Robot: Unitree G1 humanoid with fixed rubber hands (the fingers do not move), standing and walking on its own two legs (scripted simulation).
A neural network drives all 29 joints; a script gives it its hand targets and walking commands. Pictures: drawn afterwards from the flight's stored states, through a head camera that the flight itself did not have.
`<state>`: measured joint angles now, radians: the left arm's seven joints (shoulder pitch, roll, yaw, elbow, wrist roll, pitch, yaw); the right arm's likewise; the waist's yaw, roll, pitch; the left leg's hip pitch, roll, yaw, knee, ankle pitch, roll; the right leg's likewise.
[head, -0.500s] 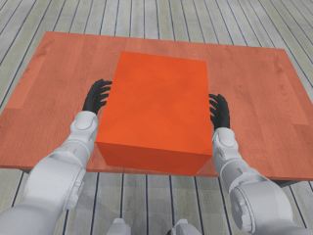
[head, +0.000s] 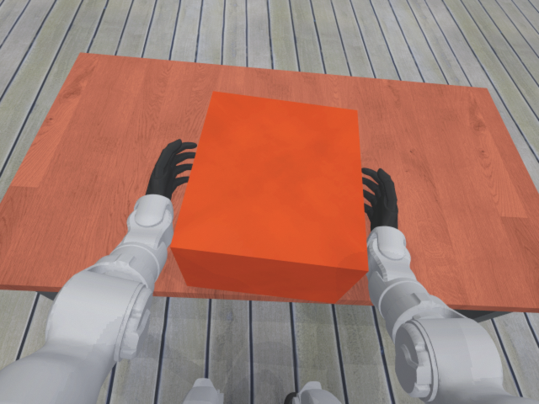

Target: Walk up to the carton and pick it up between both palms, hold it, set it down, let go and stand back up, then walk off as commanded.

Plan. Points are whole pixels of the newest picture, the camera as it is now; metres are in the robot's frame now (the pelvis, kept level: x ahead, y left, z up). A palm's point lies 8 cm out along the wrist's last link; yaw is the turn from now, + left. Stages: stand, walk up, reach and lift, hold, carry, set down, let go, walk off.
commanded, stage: reach and lift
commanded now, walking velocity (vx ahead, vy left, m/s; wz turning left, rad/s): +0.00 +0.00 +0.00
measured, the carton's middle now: (273, 196) +0.46 -0.01 -0.03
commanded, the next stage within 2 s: none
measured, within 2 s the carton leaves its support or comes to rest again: leaves its support in 1.22 s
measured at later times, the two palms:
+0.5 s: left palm (159, 192) +0.43 +0.17 +0.02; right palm (381, 224) +0.39 -0.18 +0.01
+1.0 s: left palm (152, 202) +0.41 +0.17 +0.02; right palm (377, 231) +0.38 -0.17 +0.01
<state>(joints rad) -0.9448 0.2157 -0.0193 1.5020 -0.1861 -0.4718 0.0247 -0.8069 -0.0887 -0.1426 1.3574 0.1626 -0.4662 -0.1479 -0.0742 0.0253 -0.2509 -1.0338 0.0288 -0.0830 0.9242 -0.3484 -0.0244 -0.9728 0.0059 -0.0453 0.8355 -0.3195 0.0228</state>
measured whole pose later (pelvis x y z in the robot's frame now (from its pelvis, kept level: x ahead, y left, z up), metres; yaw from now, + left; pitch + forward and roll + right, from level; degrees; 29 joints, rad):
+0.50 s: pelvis +0.00 +0.00 +0.02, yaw +1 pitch +24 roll -3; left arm -0.96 0.22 0.20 1.62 0.06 -0.64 0.01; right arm -0.74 -0.01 -0.50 1.29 -0.21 -0.57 -0.10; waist -0.08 0.01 -0.17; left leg -0.92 0.03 -0.09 0.80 -0.30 -0.03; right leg -0.85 0.00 -0.06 0.72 -0.28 0.01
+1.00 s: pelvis +0.01 +0.00 +0.03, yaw +1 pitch +24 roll -4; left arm -0.87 0.18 0.03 1.63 -0.07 -0.70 0.04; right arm -0.63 -0.02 -0.39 1.27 -0.14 -0.63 -0.12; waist -0.04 0.05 -0.21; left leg -0.88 0.03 -0.10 0.73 -0.27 -0.03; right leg -0.80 0.00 -0.07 0.61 -0.24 0.02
